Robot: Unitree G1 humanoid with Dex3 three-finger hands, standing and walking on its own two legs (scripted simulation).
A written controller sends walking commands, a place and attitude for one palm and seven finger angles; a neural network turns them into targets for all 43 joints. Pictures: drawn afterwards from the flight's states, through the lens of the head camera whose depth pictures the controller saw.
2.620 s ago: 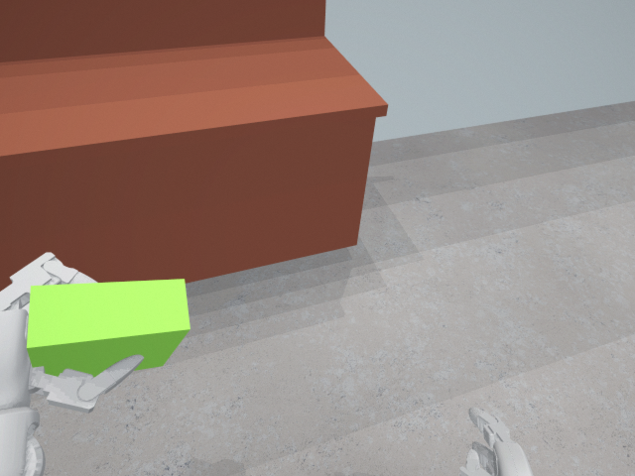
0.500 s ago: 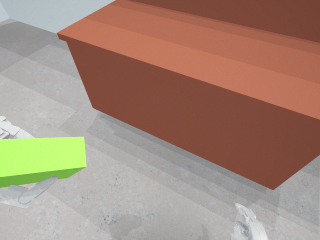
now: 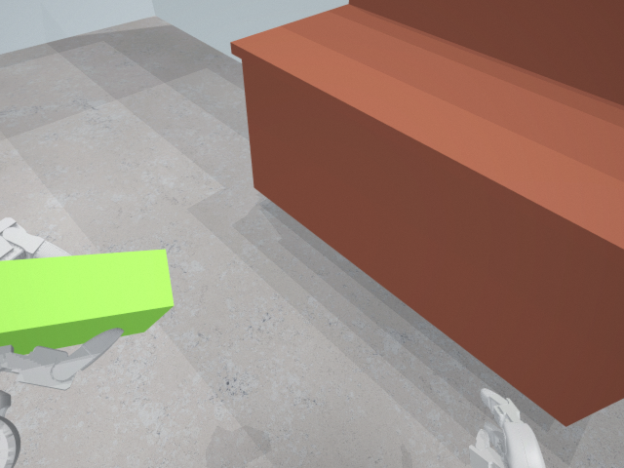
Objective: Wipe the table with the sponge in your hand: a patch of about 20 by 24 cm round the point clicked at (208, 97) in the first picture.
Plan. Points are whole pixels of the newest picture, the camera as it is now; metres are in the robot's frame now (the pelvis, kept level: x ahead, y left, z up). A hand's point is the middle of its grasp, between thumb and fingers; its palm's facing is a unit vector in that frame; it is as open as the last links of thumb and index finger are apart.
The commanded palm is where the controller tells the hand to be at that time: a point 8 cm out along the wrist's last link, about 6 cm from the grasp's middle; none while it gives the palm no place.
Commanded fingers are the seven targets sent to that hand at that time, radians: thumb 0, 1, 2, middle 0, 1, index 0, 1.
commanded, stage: walk to a spot facing it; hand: left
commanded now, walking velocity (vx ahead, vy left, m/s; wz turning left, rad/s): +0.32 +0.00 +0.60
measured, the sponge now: (108, 302) +0.22 +0.21 +0.17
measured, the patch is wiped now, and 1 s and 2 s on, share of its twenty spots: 0.00 0.00 0.00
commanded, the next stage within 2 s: turn to face it in 1.60 s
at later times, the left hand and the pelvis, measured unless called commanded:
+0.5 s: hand (11, 421) +0.12 +0.23 +0.18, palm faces +0.59 -0.69 -0.42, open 9.4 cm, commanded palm +0.05 +0.27 +0.19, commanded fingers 0.00 0.10 1.30 -1.20 -1.60 -1.20 -1.60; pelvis -0.03 -0.04 +0.01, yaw +16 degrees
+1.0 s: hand out of the picture +0.18 +0.31 +0.18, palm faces +0.71 -0.58 -0.40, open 9.4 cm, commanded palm +0.09 +0.33 +0.19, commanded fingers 0.00 0.10 1.30 -1.20 -1.60 -1.20 -1.60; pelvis +0.06 +0.01 -0.01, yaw +25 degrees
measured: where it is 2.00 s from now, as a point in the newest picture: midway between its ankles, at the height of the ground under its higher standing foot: (285, 464)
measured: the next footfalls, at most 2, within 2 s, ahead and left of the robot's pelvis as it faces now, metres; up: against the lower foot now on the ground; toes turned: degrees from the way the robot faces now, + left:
right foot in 0.42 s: +0.02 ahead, -0.11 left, +0.00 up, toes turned +5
left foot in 0.92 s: +0.11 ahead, +0.13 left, +0.00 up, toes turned +34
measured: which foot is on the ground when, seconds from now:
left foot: down 0.00-0.42, up 0.44-0.90, down 0.92-1.00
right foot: up 0.00-0.40, down 0.42-0.90, up 0.92-1.00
